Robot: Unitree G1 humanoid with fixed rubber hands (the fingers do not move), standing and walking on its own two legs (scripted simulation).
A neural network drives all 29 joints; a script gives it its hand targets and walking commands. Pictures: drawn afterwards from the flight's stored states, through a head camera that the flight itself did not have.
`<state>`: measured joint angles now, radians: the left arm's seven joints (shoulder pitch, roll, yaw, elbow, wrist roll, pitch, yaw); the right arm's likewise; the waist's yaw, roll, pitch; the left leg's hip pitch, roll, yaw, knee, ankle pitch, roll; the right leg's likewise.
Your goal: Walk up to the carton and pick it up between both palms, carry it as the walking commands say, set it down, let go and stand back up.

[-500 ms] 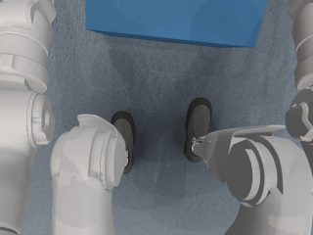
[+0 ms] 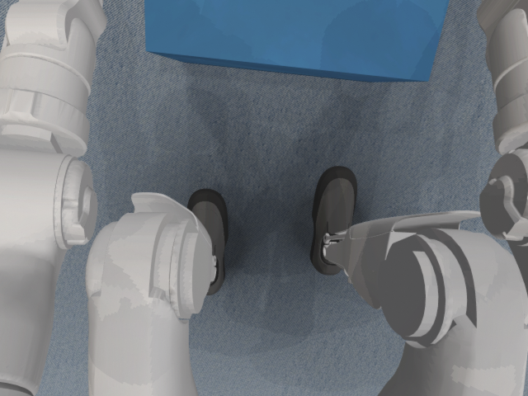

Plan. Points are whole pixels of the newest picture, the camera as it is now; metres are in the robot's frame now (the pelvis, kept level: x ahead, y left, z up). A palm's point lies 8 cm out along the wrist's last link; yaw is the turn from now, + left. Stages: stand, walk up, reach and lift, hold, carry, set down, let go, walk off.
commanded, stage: reach and lift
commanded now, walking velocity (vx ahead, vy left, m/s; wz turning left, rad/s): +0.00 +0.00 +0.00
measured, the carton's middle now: out of the picture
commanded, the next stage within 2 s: none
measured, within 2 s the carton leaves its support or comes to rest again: leaves its support in 1.26 s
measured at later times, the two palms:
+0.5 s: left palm out of the picture +0.55 +0.18 -0.20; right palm out of the picture +0.56 -0.20 -0.18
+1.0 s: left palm out of the picture +0.55 +0.18 -0.20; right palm out of the picture +0.56 -0.20 -0.18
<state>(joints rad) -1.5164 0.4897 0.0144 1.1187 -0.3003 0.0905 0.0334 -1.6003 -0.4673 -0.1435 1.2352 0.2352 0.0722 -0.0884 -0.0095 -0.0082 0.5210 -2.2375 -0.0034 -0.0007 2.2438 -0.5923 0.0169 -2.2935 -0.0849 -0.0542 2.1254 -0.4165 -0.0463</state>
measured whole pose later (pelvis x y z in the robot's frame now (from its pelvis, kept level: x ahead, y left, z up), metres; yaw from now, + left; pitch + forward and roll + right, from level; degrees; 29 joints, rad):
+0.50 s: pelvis +0.00 +0.00 +0.00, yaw +0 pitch +33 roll -2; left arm -1.55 0.43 -0.01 1.16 -0.29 0.07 0.07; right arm -1.61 -0.45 -0.10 1.24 0.26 0.06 -0.12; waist -0.01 -0.01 0.52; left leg -2.24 0.00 0.00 2.24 -0.59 0.02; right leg -2.29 -0.08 -0.05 2.13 -0.42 -0.05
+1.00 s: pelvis +0.00 +0.00 +0.00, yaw +0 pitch +34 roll -2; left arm -1.56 0.44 -0.01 1.16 -0.28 0.10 0.06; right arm -1.60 -0.45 -0.10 1.24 0.26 0.06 -0.11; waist -0.01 -0.01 0.51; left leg -2.25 0.00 0.00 2.25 -0.59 0.02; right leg -2.31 -0.07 -0.05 2.14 -0.42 -0.05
